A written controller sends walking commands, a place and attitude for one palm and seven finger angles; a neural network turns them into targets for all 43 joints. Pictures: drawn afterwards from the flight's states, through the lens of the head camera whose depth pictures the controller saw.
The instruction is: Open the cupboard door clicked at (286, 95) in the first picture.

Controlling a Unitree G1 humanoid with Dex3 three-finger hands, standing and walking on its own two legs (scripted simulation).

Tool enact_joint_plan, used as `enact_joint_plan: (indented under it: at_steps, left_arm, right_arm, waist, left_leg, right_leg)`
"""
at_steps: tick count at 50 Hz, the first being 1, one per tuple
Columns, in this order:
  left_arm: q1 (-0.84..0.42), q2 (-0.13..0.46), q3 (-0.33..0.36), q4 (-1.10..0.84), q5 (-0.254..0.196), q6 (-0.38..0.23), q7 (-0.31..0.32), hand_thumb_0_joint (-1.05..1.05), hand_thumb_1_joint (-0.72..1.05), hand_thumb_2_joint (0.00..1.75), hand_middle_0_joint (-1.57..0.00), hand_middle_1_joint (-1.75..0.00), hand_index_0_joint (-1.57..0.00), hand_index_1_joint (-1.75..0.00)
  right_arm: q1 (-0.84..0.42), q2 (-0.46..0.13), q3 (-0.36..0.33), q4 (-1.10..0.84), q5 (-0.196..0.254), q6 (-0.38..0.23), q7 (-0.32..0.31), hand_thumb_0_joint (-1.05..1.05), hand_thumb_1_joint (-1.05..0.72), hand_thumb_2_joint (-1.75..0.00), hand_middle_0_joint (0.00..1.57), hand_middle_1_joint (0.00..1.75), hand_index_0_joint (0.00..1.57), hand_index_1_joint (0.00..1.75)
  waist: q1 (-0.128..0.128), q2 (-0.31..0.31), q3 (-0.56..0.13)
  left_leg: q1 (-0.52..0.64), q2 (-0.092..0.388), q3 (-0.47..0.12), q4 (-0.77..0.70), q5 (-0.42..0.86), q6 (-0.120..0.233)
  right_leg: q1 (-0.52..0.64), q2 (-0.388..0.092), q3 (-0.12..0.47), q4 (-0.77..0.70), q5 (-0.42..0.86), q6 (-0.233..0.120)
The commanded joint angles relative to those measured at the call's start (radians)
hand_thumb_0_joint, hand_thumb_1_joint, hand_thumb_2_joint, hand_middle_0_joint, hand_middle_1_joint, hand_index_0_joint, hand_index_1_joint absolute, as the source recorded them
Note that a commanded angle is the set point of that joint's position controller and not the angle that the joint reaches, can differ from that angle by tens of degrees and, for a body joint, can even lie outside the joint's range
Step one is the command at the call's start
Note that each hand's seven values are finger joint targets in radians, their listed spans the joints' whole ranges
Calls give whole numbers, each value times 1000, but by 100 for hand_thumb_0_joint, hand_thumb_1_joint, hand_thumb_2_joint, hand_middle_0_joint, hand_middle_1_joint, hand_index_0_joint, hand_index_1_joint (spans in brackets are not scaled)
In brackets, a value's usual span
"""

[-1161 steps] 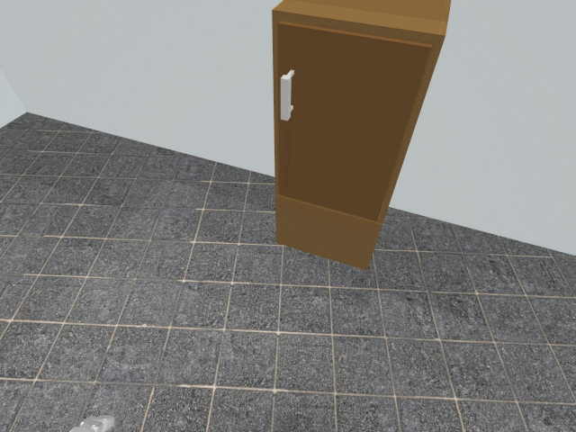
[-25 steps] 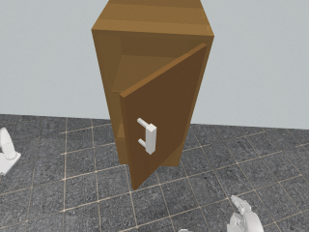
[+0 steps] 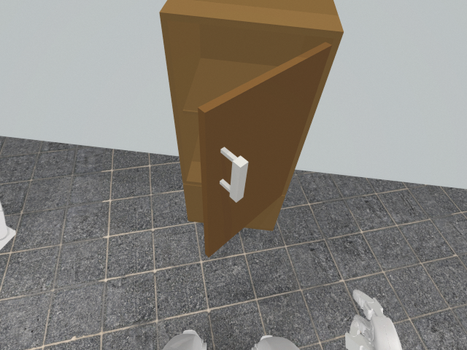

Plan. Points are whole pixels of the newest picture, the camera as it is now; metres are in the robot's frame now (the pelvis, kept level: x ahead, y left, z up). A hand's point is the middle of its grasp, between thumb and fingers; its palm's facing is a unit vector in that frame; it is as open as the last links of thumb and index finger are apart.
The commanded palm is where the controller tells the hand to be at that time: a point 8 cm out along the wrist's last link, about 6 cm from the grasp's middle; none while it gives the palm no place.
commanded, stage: step back with the hand held close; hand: left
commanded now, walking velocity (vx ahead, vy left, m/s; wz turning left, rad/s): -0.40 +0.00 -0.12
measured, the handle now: (231, 174) +0.45 +0.02 +0.01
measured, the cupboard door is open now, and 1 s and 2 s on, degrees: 49 49 49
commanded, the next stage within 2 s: stop stepping back and stand still in 0.30 s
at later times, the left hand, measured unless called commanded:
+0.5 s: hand (44, 309) +0.14 +0.20 +0.18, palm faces +0.13 -0.83 -0.55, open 7.4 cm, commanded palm +0.08 +0.25 +0.20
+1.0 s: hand out of the picture +0.05 +0.22 +0.19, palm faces +0.35 -0.81 -0.47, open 7.4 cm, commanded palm -0.01 +0.26 +0.20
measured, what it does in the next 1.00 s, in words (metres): walks backwards: right foot, then left foot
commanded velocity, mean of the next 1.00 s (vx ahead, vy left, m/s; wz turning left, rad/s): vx -0.03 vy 0.02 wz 0.01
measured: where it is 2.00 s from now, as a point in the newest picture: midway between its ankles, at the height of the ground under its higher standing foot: outside the picture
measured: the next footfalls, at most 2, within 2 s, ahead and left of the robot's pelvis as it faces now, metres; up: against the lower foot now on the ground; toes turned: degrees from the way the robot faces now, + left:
right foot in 0.14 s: -0.15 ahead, -0.12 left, +0.00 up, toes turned -3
left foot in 0.32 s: +0.01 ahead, +0.07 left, +0.00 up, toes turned -6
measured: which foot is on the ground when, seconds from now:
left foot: down 0.00-0.16, up 0.18-0.30, down 0.32-0.60, up 0.62-0.84, down 0.86-1.00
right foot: up 0.00-0.12, down 0.14-1.00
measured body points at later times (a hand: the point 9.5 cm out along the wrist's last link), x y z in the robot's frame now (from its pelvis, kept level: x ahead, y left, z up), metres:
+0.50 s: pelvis -0.11 -0.02 +0.03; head -0.06 +0.00 +0.47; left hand +0.13 +0.24 +0.21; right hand +0.03 -0.30 -0.04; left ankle -0.03 +0.07 -0.72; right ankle -0.16 -0.12 -0.69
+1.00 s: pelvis -0.18 -0.02 +0.01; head -0.20 -0.01 +0.46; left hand +0.02 +0.26 +0.21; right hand -0.09 -0.27 -0.07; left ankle -0.16 +0.10 -0.72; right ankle -0.19 -0.11 -0.71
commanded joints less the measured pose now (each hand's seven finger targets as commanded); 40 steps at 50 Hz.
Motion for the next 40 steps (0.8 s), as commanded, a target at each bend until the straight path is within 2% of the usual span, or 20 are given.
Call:
enact_joint_plan:
  at_steps: [1,5,8,9,10,12,13,14,16,17,18,19,22,27,28,30,31,34,38,40]
  left_arm:
    - [-3,56,41,-138,-22,-28,36,0,90,90,-20,-30,-20,-30]
    - [-173,63,-29,-174,-24,-29,14,0,90,90,-20,-30,-20,-30]
    - [-208,189,55,-180,-22,-47,20,0,90,90,-20,-30,-20,-30]
    - [-213,186,38,-211,-21,-44,20,0,90,90,-20,-30,-20,-30]
    - [-136,227,97,-182,-9,-23,26,0,90,90,-20,-30,-20,-30]
    - [-22,208,113,-162,-10,3,14,0,90,90,-20,-30,-20,-30]
    - [14,198,115,-148,-14,10,11,0,90,90,-20,-30,-20,-30]
    - [26,184,102,-146,-21,15,3,0,90,90,-20,-30,-20,-30]
    - [3,187,100,-173,-33,10,-7,0,90,90,-20,-30,-20,-30]
    - [10,174,91,-170,-45,3,-19,0,90,90,-20,-30,-20,-30]
    - [82,176,106,-129,-55,10,-22,0,90,90,-20,-30,-20,-30]
    - [149,152,94,-123,-63,17,-32,0,90,90,-20,-30,-20,-30]
    - [166,132,72,-217,-51,33,-14,0,90,90,-20,-30,-20,-30]
    - [132,171,99,-221,-46,63,28,0,90,90,-20,-30,-20,-30]
    - [104,179,100,-195,-35,60,31,0,90,90,-20,-30,-20,-30]
    - [12,215,116,-174,-31,45,37,0,90,90,-20,-30,-20,-30]
    - [-21,188,88,-122,-25,54,37,0,90,90,-20,-30,-20,-30]
    - [-134,130,12,-63,-11,38,31,0,90,90,-20,-30,-20,-30]
    - [-150,124,-9,-42,9,17,31,0,90,90,-20,-30,-20,-30]
    - [-139,121,-5,-68,9,14,34,0,90,90,-20,-30,-20,-30]
  right_arm:
    - [-70,-131,-40,-96,-17,-97,-7,0,-90,-90,20,30,20,30]
    - [-98,-136,-27,-48,-18,-112,-1,0,-90,-90,20,30,20,30]
    - [-127,-99,-18,-67,-9,-87,-8,0,-90,-90,20,30,20,30]
    - [-148,-91,-21,-85,17,-84,-9,0,-90,-90,20,30,20,30]
    - [-168,-94,-15,-106,16,-72,-8,0,-90,-90,20,30,20,30]
    - [-180,-71,21,-129,13,-45,-15,0,-90,-90,20,30,20,30]
    - [-177,-73,33,-129,12,-30,-23,0,-90,-90,20,30,20,30]
    - [-186,-86,34,-123,10,-16,-30,0,-90,-90,20,30,20,30]
    - [-138,-130,10,-133,19,1,-32,0,-90,-90,20,30,20,30]
    - [-104,-146,-13,-137,31,-4,-17,0,-90,-90,20,30,20,30]
    - [-111,-149,-31,-145,17,-11,-8,0,-90,-90,20,30,20,30]
    - [-137,-142,-30,-142,-6,-31,0,0,-90,-90,20,30,20,30]
    - [-75,-139,-31,-128,6,-54,19,0,-90,-90,20,30,20,30]
    - [-103,-152,-6,-157,7,-65,-11,0,-90,-90,20,30,20,30]
    - [-105,-145,-7,-163,6,-59,-16,0,-90,-90,20,30,20,30]
    - [-96,-135,-7,-148,-11,-42,-19,0,-90,-90,20,30,20,30]
    - [-70,-122,-10,-120,3,-45,-20,0,-90,-90,20,30,20,30]
    - [-55,-140,-12,-90,1,-43,-20,0,-90,-90,20,30,20,30]
    - [-65,-124,-5,-83,-6,-65,-35,0,-90,-90,20,30,20,30]
    - [-48,-123,0,-84,-9,-72,-37,0,-90,-90,20,30,20,30]
  waist:
    - [19,163,-135]
    - [25,212,-158]
    - [36,-98,-235]
    - [43,-213,-255]
    - [53,-247,-259]
    - [52,-164,-263]
    - [46,-100,-244]
    - [33,-31,-215]
    - [26,49,-273]
    - [32,73,-310]
    - [42,197,-352]
    - [65,301,-359]
    - [36,191,-329]
    - [23,195,-174]
    - [15,116,-135]
    - [7,-96,-94]
    - [25,-179,-89]
    - [-6,-77,-59]
    - [24,-107,-40]
    - [18,-55,-49]
  left_leg:
    - [89,287,-218,-385,-132,103]
    - [277,227,-139,-336,-12,22]
    - [360,64,43,-55,-2,-72]
    - [266,-6,45,72,-127,-72]
    - [102,-34,18,146,-228,-65]
    - [-18,-38,-2,95,-251,-72]
    - [1,-44,16,2,-193,-76]
    - [47,-43,21,-128,-34,-75]
    - [289,57,-43,-260,648,-36]
    - [422,139,-92,-304,821,-6]
    - [496,224,-172,-273,1003,42]
    - [490,269,-215,-292,1039,68]
    - [507,237,-141,-292,743,82]
    - [50,136,-78,-424,-303,23]
    - [26,67,-27,-334,-372,-20]
    - [140,-26,-15,69,-227,-72]
    - [102,-22,-35,229,-256,-74]
    - [38,11,-31,296,-184,-67]
    - [128,5,36,16,-238,-21]
    - [232,-12,58,-171,-232,-8]
  right_leg:
    - [136,-45,-36,-126,-158,-2]
    - [184,-72,-54,-584,-3,-27]
    - [134,-290,173,-706,476,-91]
    - [189,-344,208,-678,760,-62]
    - [313,-357,173,-600,1022,-44]
    - [460,-361,133,-505,1231,-98]
    - [473,-327,107,-486,1254,-95]
    - [461,-278,75,-452,1198,-79]
    - [382,-128,-4,-411,891,7]
    - [312,-76,-15,-363,486,17]
    - [198,-46,-14,-285,98,6]
    - [171,-40,-12,-226,-126,-6]
    - [139,-55,-41,-233,-47,0]
    - [458,-73,-119,-513,32,-7]
    - [435,-110,-79,-622,1,-29]
    - [112,-389,291,-867,-247,-161]
    - [54,-428,362,-877,-340,-170]
    - [92,-389,230,-818,-251,-145]
    - [136,-370,185,-776,-240,-160]
    - [142,-325,149,-722,-243,-137]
